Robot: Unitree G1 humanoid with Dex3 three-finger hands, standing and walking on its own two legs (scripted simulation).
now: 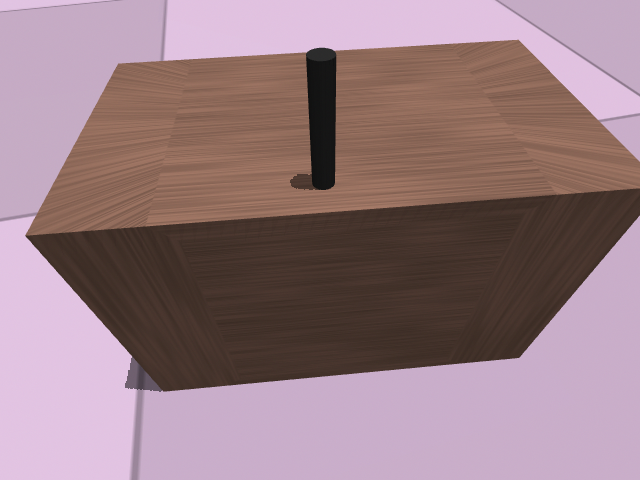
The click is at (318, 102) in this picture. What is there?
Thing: slim round
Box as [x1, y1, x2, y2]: [306, 48, 335, 189]
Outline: 315,48 309,50 306,53 312,183 315,187 319,189 326,189 331,187 334,183 335,52 328,48
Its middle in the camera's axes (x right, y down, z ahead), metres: +0.00 -0.19 +0.67
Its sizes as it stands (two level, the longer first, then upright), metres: 0.044 0.044 0.246
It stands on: a support 0.75 m high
